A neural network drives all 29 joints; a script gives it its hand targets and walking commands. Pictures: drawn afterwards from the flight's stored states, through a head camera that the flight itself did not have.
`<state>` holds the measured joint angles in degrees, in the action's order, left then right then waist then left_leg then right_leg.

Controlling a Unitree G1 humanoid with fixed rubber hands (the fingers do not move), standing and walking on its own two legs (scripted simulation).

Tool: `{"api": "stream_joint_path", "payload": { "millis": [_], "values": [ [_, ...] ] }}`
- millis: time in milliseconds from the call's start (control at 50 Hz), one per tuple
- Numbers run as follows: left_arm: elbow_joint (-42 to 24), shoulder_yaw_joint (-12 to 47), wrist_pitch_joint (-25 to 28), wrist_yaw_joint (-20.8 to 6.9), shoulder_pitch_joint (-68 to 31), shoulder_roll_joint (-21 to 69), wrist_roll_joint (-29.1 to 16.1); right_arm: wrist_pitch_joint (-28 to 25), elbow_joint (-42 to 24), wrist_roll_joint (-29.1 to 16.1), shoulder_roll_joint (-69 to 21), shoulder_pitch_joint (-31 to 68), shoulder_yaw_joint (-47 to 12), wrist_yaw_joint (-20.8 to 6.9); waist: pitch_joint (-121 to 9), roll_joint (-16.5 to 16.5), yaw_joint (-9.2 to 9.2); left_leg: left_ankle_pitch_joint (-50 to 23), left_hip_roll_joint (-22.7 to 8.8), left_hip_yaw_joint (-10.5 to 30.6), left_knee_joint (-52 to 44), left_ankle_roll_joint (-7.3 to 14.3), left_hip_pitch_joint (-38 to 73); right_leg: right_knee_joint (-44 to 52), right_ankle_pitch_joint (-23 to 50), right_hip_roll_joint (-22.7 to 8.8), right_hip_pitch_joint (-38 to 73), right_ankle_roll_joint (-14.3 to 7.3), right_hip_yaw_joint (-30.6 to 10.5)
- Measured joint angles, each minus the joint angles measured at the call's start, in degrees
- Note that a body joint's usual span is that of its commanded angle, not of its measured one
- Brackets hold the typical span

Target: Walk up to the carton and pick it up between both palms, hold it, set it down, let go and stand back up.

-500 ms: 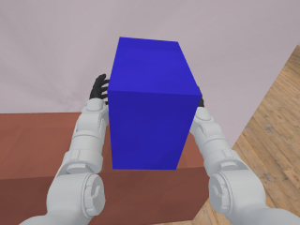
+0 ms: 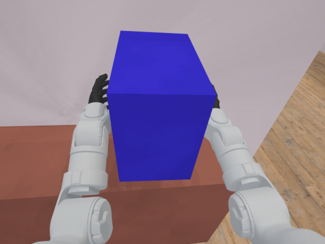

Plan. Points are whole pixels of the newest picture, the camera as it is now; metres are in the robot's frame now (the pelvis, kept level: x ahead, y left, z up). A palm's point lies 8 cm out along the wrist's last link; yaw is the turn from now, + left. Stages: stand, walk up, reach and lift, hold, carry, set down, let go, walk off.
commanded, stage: reach and lift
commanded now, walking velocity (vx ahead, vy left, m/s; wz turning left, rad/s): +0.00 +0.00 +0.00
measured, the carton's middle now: (155, 104) +0.43 -0.01 +0.16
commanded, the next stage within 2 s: hold in 0.70 s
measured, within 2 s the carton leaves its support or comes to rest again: neither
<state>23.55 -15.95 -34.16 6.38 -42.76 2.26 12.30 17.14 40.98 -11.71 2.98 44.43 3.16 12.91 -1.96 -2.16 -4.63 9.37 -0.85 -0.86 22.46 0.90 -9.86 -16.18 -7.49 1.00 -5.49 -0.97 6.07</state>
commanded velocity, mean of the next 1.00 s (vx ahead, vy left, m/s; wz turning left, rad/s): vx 0.00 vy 0.00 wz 0.00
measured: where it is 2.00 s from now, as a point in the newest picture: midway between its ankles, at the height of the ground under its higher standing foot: outside the picture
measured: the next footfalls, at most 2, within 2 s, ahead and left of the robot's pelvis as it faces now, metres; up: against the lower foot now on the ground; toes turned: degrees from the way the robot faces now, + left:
none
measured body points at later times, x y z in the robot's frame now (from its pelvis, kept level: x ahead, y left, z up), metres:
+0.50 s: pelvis +0.01 +0.01 +0.00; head -0.03 +0.03 +0.45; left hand +0.40 +0.13 +0.19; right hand +0.39 -0.15 +0.18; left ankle +0.03 +0.10 -0.75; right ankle +0.02 -0.11 -0.75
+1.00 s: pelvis +0.00 +0.00 +0.00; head -0.06 +0.02 +0.45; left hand +0.38 +0.14 +0.22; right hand +0.38 -0.14 +0.20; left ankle +0.03 +0.10 -0.75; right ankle +0.02 -0.11 -0.75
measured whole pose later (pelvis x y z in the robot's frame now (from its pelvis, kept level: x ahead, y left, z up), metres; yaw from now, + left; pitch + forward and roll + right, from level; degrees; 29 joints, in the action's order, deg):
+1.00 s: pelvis +0.00 +0.00 +0.00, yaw +0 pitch -7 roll -2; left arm 9.5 -16.2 -44.5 4.1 -39.8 3.3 14.8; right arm 23.6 32.0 -17.0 4.4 42.8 -2.1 15.8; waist -0.8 -1.5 -4.2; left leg 10.4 -1.1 -1.2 22.9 1.0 -5.2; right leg -16.1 -8.1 1.3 -0.8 -0.9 5.5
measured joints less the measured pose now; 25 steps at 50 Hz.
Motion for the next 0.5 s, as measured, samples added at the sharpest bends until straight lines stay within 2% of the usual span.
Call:
{"api": "stream_joint_path", "payload": {
  "millis": [260,500],
  "values": [
    [-7.33,1.15,-3.27,-0.58,3.03,1.06,1.29,1.42,-5.58,-2.58,1.17,-3.02,-3.49,1.08,1.64,1.01,-0.56,1.52,-0.09,-0.47,1.02,0.30,1.85,0.26,-0.59,0.08,2.26,0.42,-0.56],
    [-8.57,0.88,-4.84,-0.71,2.27,0.93,1.41,2.44,-6.31,-2.23,0.74,-2.39,-2.65,1.03,1.84,0.85,-0.38,1.38,-0.12,-0.44,1.02,0.28,2.08,0.23,-0.47,0.13,2.47,0.34,-0.56]
  ]
}}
